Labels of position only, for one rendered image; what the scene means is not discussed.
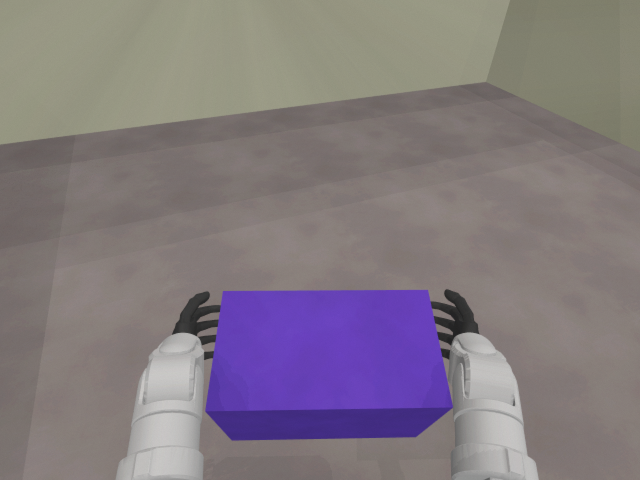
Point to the robot left forearm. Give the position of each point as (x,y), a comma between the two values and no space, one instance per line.
(165,428)

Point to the robot right forearm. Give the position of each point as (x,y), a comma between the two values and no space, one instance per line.
(489,429)

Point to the robot left hand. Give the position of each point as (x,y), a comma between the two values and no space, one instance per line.
(190,315)

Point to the carton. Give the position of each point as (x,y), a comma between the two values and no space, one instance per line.
(326,364)

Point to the robot right hand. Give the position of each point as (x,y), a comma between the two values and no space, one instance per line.
(462,314)

